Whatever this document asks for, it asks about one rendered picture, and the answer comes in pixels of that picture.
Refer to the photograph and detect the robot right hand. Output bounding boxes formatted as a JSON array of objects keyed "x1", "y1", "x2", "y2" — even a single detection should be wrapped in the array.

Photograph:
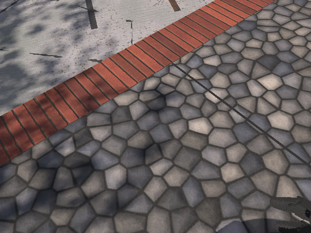
[{"x1": 269, "y1": 196, "x2": 311, "y2": 233}]

